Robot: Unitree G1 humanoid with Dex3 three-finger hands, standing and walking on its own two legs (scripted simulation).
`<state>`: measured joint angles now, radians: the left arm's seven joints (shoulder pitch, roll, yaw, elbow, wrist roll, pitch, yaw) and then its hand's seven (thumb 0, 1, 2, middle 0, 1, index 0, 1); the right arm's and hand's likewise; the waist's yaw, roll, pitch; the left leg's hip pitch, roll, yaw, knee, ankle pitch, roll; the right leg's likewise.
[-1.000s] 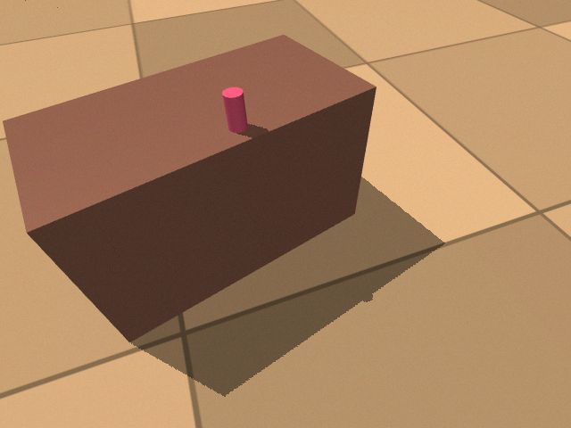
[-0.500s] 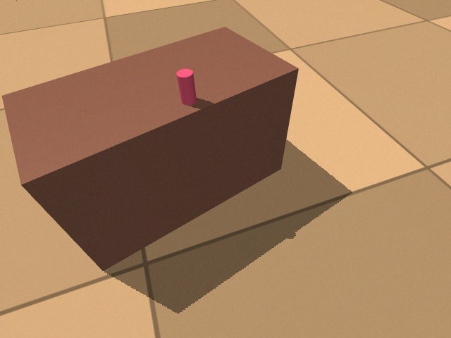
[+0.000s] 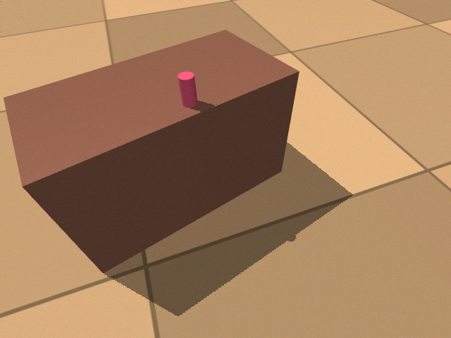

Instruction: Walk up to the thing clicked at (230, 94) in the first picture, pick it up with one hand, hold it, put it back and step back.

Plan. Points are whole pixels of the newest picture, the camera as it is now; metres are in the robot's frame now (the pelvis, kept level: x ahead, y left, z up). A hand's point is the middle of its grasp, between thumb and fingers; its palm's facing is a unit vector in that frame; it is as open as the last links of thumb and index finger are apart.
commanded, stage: stand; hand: right
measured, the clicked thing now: (188, 90) +0.94 +0.19 -0.08
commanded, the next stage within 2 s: walk up in 0.12 s
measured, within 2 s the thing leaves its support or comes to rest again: neither
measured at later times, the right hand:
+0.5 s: hand (352, 324) +0.19 -0.21 -0.15, palm faces -0.20 +0.86 -0.47, open 7.4 cm
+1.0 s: hand (307, 224) +0.43 -0.17 -0.17, palm faces -0.45 +0.80 -0.40, open 7.4 cm
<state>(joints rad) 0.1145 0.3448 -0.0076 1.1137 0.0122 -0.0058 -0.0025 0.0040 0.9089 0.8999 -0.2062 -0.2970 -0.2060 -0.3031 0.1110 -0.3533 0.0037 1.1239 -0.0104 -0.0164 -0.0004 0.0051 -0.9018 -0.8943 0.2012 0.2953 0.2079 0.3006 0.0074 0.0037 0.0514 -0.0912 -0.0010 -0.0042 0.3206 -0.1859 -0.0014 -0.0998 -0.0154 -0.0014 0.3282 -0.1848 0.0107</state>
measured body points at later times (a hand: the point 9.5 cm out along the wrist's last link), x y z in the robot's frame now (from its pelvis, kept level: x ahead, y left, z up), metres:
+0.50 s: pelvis +0.07 +0.07 -0.04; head +0.07 +0.10 +0.41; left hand +0.05 +0.42 -0.16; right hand +0.20 -0.26 -0.12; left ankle +0.10 +0.20 -0.75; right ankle +0.01 -0.10 -0.71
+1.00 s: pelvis +0.26 +0.06 -0.02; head +0.28 +0.05 +0.42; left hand +0.20 +0.38 -0.12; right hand +0.46 -0.21 -0.14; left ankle +0.18 +0.17 -0.68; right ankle +0.36 -0.02 -0.75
